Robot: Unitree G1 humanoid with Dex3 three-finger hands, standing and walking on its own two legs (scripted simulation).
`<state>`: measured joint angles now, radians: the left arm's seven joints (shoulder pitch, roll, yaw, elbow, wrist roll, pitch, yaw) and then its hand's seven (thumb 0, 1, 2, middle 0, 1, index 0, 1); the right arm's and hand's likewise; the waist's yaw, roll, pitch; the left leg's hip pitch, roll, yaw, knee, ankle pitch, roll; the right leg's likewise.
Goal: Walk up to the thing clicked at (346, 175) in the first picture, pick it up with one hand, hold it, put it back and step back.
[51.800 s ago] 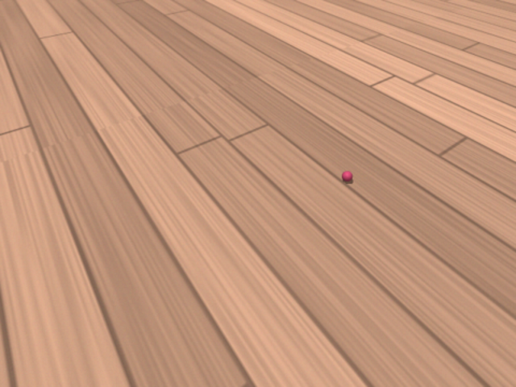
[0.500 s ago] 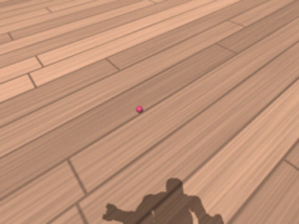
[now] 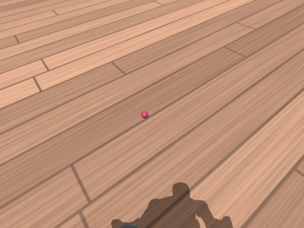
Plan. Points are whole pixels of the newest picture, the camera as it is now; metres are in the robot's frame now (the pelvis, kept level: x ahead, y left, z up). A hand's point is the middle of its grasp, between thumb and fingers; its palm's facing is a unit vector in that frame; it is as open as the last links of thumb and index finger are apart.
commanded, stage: step back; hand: left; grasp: from above
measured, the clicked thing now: (144, 114) +1.11 +0.19 -0.74
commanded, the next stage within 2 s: stand in 0.32 s
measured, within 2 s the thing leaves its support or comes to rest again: neither
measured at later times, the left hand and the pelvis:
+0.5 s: hand out of the picture +0.12 +0.29 -0.15, palm faces -0.03 -0.94 -0.35, open 7.4 cm; pelvis +0.03 +0.04 +0.00, yaw -1 degrees
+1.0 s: hand out of the picture +0.08 +0.29 -0.14, palm faces -0.05 -0.94 -0.34, open 7.4 cm; pelvis +0.01 +0.03 +0.01, yaw -1 degrees
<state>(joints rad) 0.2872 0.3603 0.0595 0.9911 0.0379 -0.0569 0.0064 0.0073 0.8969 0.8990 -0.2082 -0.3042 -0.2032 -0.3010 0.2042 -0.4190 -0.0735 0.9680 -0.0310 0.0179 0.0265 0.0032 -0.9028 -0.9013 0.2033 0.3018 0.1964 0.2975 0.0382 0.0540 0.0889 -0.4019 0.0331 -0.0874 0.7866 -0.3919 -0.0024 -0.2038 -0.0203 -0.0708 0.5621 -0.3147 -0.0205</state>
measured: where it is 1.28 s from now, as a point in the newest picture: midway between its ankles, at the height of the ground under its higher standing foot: outside the picture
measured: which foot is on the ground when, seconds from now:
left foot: up 0.00-0.04, down 0.06-1.00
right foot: down 0.00-1.00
